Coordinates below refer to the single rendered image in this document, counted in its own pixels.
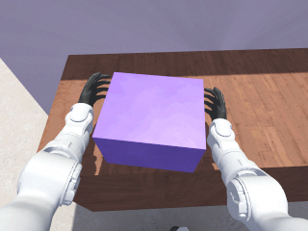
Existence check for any pedestal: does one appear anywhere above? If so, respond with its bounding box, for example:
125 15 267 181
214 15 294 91
37 48 308 212

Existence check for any right robot hand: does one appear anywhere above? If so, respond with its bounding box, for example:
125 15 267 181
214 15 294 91
203 87 227 121

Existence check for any carton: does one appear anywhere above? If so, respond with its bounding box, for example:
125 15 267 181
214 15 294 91
92 72 206 173

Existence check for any left robot upper arm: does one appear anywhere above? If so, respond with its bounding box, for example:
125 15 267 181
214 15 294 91
0 151 82 231

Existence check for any robot right forearm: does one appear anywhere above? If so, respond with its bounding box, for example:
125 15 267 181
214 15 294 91
207 118 288 212

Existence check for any right robot upper arm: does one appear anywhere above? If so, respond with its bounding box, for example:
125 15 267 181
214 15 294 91
226 175 308 231

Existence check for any robot left forearm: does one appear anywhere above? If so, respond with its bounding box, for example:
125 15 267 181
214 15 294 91
16 103 94 194

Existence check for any left robot hand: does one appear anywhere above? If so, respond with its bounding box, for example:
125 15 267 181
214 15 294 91
78 71 111 107

